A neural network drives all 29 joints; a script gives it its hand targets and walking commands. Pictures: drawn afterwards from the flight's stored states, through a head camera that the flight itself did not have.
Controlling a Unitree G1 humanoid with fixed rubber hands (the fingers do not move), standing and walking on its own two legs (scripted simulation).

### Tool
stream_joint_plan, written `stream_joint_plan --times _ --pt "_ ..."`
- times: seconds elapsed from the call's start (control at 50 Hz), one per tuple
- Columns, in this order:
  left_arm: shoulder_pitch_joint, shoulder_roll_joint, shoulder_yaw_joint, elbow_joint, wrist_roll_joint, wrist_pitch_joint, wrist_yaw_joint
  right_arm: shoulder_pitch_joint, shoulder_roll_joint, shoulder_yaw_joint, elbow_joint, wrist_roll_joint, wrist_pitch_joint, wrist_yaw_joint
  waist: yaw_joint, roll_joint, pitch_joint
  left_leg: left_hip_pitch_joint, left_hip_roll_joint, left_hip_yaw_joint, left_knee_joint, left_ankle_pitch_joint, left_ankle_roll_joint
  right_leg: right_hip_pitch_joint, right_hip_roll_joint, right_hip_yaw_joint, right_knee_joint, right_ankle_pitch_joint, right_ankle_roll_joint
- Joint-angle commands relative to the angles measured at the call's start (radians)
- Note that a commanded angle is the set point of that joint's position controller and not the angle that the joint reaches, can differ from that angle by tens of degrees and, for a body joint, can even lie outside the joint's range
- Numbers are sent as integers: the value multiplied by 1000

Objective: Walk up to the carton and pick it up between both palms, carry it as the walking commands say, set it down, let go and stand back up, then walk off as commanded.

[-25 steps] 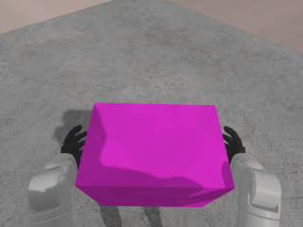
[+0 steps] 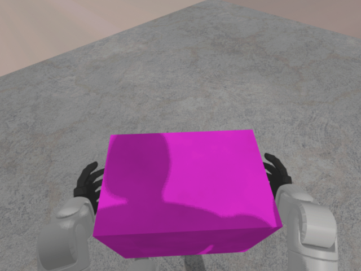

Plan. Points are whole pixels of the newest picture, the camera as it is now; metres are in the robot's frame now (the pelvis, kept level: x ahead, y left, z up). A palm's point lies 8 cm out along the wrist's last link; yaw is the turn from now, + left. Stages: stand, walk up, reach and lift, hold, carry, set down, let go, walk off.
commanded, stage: carry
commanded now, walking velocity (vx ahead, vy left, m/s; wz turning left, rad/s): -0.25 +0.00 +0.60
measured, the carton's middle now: (184, 199) +0.26 -0.02 +0.02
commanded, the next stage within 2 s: none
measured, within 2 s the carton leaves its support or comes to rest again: neither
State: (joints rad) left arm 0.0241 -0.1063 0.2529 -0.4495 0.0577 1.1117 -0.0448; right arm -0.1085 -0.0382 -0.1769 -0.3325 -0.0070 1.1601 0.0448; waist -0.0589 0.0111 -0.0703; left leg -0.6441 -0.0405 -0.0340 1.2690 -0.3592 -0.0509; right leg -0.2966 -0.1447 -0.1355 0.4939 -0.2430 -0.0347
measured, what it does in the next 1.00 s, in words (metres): walks backwards, turning left: left foot, then right foot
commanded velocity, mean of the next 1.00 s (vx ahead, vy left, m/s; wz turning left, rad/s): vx -0.25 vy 0.00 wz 0.60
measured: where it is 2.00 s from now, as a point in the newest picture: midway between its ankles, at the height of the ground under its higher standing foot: outside the picture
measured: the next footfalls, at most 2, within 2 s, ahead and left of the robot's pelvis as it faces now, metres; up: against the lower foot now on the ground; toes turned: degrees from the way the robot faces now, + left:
left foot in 0.26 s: -0.11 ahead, +0.13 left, +0.00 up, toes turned +16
right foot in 0.80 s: -0.27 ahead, -0.09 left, +0.00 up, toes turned +20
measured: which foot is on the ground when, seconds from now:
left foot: up 0.00-0.24, down 0.26-0.80, up 0.82-1.00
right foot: down 0.00-0.26, up 0.28-0.78, down 0.80-1.00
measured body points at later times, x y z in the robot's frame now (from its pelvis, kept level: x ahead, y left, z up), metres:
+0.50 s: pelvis -0.20 +0.03 -0.01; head -0.17 +0.07 +0.44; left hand -0.02 +0.32 +0.04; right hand +0.12 -0.04 +0.06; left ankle -0.15 +0.12 -0.75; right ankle -0.15 -0.12 -0.64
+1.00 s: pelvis -0.37 -0.05 +0.00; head -0.34 -0.08 +0.45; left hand -0.27 +0.24 +0.08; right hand -0.04 -0.07 +0.04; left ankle -0.47 +0.10 -0.62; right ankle -0.31 -0.11 -0.75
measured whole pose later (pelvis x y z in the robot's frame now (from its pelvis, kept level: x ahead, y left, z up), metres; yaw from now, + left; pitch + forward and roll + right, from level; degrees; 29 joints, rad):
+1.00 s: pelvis -0.37 -0.05 +0.00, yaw +34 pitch +3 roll +6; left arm 0.04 -0.10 0.26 -0.46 0.03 1.11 -0.03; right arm -0.09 -0.02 -0.17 -0.34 -0.02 1.15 0.05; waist -0.03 0.02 -0.04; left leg -0.64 -0.03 -0.02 1.26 -0.31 -0.04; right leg -0.31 -0.15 -0.19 0.48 -0.22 -0.04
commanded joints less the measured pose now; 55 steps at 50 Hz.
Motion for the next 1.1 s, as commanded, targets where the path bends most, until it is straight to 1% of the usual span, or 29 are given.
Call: stream_joint_plan --times 0.0,0.02,0.08,0.16,0.2,0.22,0.24,0.26,0.28,0.3,0.34,0.36,0.38,0.42,0.52,0.58,0.66,0.72,0.74,0.76,0.78,0.8,0.82,0.84,0.86,0.88,0.94,1.02,1.08 --pt "-434 -561 -749 -81 -318 42 -183 -357 819 776 -109 315 -4 149 51 -313 -199 -41 -34 115 -168 -86 -46 267 -122 37 -60 559 -49" --pt "-426 -580 -735 -67 -314 49 -186 -377 839 791 -111 313 2 146 58 -358 -212 -35 -19 135 -239 -119 -52 302 -147 40 -30 638 -63" --pt "-443 -591 -739 -61 -317 60 -201 -393 818 786 -137 306 1 139 63 -307 -262 55 -23 150 -386 -148 -31 346 -202 71 -37 656 -84" --pt "-491 -631 -786 -112 -330 50 -201 -404 855 797 -160 316 -4 145 59 -338 -330 249 11 118 -677 -69 37 306 -251 57 -25 528 -64" --pt "-555 -672 -839 -155 -361 43 -189 -338 881 763 -108 313 -13 148 39 -140 -311 420 41 99 -991 151 64 196 -205 -11 58 336 1" --pt "-574 -647 -852 -149 -344 35 -189 -340 863 753 -124 302 -26 158 20 43 -231 501 151 -33 -1042 264 72 -6 -160 -61 156 123 46" --pt "-587 -632 -859 -188 -345 23 -190 -336 854 737 -139 306 -30 163 26 318 -199 598 350 -312 -972 595 115 -288 -52 -82 315 -294 102" --pt "-705 -657 -882 -209 -372 13 -195 -385 855 743 -147 307 -45 163 34 343 -187 548 462 -374 -890 764 181 -383 -13 -9 458 -377 120" --pt "-698 -690 -900 -202 -390 19 -198 -404 840 750 -191 301 -52 161 11 274 -183 428 453 -319 -896 735 263 -334 -4 68 582 -350 94" --pt "-767 -708 -919 -245 -410 12 -201 -446 852 765 -227 293 -49 162 20 194 -168 411 374 -268 -912 580 233 -350 10 60 611 -280 76" --pt "-637 -689 -919 -145 -400 9 -194 -369 831 746 -221 287 -46 157 40 178 -225 535 250 -124 -846 698 133 -393 45 65 680 -171 75" --pt "-618 -689 -916 -138 -405 4 -185 -368 832 738 -235 279 -45 154 40 110 -263 597 261 -148 -832 773 122 -429 57 75 734 -159 93" --pt "-586 -701 -924 -151 -409 2 -178 -333 808 729 -268 280 -48 147 42 145 -296 625 255 -145 -813 813 107 -442 65 77 761 -151 103" --pt "-566 -691 -936 -174 -419 3 -175 -318 798 712 -291 268 -55 140 37 93 -333 669 251 -205 -834 759 92 -445 92 102 775 -134 103" --pt "-509 -684 -925 -124 -388 26 -163 -278 780 706 -217 257 -33 155 37 164 -334 640 296 -380 -954 431 133 -407 113 138 665 -149 107" --pt "-506 -691 -921 -85 -369 27 -157 -326 772 708 -191 274 -31 177 37 182 -332 596 248 -399 -1031 224 99 -318 148 131 530 -156 99" --pt "-553 -683 -889 -52 -343 13 -151 -441 762 724 -195 292 -35 196 50 315 -284 396 172 -308 -1229 -40 -25 -12 255 1 240 -237 63" --pt "-525 -669 -853 -31 -338 -1 -151 -457 754 733 -195 308 -41 205 70 362 -297 223 83 -174 -1310 -62 -144 328 296 -113 -70 -261 15" --pt "-510 -679 -834 -17 -335 -3 -147 -446 753 740 -188 309 -37 201 87 229 -323 201 10 -95 -1140 -63 -162 407 246 -81 -253 -221 -23" --pt "-503 -676 -802 14 -316 -3 -144 -457 759 758 -186 316 -33 199 76 -233 -313 281 -77 6 -549 -76 -90 200 -49 231 -374 -295 -97" --pt "-423 -694 -815 -21 -318 -9 -149 -449 757 775 -254 339 -38 186 60 -404 -239 136 -73 50 -146 -148 -52 51 -378 414 -315 -86 -203" --pt "-435 -684 -806 -48 -312 1 -155 -457 785 752 -236 326 -33 184 52 -258 -133 4 10 3 -23 -151 -19 -6 -436 368 -299 144 -237" --pt "-499 -686 -831 -45 -332 8 -156 -497 822 761 -223 330 -30 181 46 -192 -147 59 65 -38 26 -133 4 -103 -428 253 -290 108 -227" --pt "-610 -678 -836 -81 -377 5 -178 -491 829 750 -161 302 -42 172 41 -72 -148 134 11 -42 86 -19 33 -208 -303 109 -302 -55 -135" --pt "-607 -670 -814 -47 -373 -2 -195 -518 824 768 -174 297 -52 168 22 -163 -101 148 -6 0 110 26 48 -255 -227 -13 -296 -125 -61" --pt "-641 -668 -835 -84 -380 -7 -200 -540 838 784 -159 301 -54 162 20 -143 -101 137 -42 21 160 60 49 -212 -167 -11 -292 -120 -33" --pt "-636 -615 -854 -192 -408 -3 -183 -454 835 766 -196 315 -47 151 42 -198 -143 -10 -8 93 -13 49 1 49 -137 15 -175 53 -56" --pt "-402 -564 -770 -100 -344 30 -181 -359 808 768 -175 299 -21 122 68 -311 -282 -3 -27 145 -372 -122 -20 395 -161 15 9 755 -75" --pt "-295 -587 -754 -30 -302 46 -188 -336 773 768 -168 298 -7 127 76 -380 -310 151 -39 176 -644 -87 18 372 -191 5 32 662 -66"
